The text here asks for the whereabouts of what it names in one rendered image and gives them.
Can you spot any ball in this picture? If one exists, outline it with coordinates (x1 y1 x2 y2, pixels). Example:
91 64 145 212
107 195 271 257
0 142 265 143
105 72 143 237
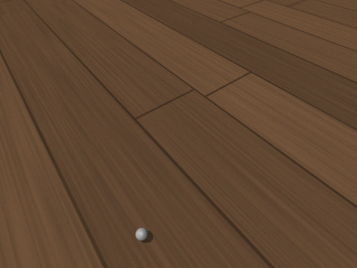
136 228 148 241

